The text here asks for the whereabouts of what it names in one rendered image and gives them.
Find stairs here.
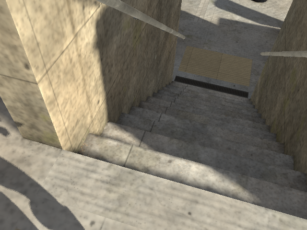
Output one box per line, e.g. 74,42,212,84
78,81,307,219

